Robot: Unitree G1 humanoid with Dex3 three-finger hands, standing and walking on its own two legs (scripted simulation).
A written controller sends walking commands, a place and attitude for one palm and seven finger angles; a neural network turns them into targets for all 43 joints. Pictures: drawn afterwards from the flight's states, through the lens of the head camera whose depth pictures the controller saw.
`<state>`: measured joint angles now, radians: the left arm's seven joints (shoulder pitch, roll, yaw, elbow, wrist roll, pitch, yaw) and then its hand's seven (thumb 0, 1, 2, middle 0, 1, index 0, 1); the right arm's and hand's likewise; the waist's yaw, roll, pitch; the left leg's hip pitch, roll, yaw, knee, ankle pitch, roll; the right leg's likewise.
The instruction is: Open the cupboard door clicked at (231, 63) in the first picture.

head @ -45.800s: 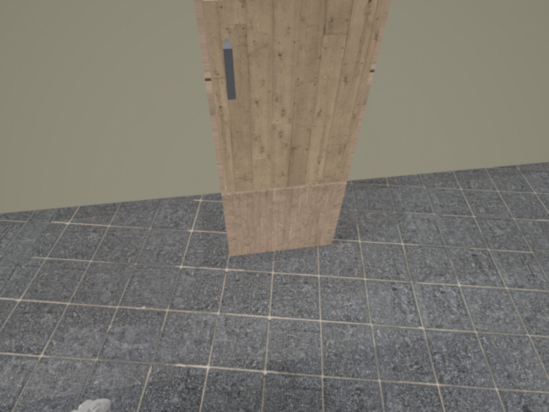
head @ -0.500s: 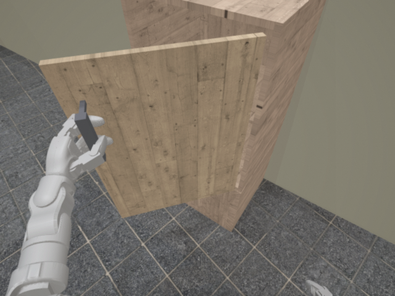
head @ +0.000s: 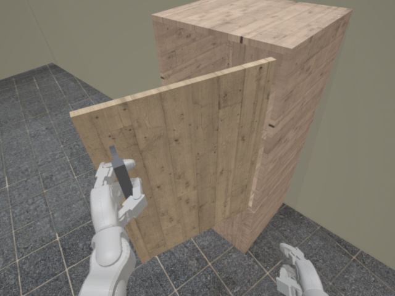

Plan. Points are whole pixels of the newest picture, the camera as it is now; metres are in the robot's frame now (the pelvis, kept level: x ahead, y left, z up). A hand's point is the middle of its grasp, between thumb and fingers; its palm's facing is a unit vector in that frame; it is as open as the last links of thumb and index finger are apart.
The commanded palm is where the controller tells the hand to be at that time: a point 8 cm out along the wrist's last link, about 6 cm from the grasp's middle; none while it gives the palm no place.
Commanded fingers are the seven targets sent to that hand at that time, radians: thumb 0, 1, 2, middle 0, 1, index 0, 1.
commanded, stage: pull the door open along its arc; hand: left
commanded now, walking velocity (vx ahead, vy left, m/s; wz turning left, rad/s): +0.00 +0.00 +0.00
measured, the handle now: (123, 177) +0.31 +0.18 +0.12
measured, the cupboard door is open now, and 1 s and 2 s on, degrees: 70 75 77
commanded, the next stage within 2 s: open thumb and fingers to let go in 0.14 s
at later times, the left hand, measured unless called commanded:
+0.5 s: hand (147, 209) +0.24 +0.11 +0.12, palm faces +0.38 -0.93 +0.03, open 7.3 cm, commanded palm +0.19 +0.14 +0.11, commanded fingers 0.00 -0.08 0.48 -0.33 -1.25 -0.33 -1.25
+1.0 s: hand (149, 208) +0.24 +0.11 +0.12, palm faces +0.36 -0.93 -0.01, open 14.8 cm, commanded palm +0.19 +0.13 +0.11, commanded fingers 0.00 -0.50 0.30 -0.16 -0.35 -0.16 -0.35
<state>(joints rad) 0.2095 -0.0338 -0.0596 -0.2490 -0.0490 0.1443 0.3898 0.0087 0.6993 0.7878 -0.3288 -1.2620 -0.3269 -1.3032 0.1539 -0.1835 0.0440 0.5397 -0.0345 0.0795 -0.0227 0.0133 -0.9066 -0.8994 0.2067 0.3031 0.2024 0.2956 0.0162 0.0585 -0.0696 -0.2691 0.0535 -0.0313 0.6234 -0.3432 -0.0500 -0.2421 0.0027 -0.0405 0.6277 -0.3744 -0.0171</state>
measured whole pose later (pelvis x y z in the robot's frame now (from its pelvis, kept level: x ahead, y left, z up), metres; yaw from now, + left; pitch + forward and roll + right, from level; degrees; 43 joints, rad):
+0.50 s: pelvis -0.01 +0.01 +0.00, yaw +1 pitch -3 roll +0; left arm 0.24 -0.07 -0.21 -0.24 0.03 0.07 0.47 0.01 0.46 0.71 -0.37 -1.30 -0.36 -1.30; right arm 0.15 -0.18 0.02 0.59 -0.05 0.05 -0.04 0.02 -0.91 -0.90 0.20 0.30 0.20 0.30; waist 0.03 0.06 -0.02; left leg -0.25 0.04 -0.05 0.64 -0.33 -0.04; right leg -0.21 -0.01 -0.05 0.63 -0.36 -0.01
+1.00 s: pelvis -0.04 +0.03 +0.00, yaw +2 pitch -4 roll -1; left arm 0.05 -0.08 -0.29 -0.13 0.07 0.16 0.57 -0.01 -0.48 0.31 -0.27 -0.82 -0.25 -0.82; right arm 0.10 -0.15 0.05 0.62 -0.04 0.10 0.00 0.02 -0.91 -0.90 0.21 0.30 0.20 0.30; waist 0.04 0.04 0.01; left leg -0.30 0.01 -0.04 0.68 -0.31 -0.01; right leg -0.25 -0.04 -0.05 0.64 -0.33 0.02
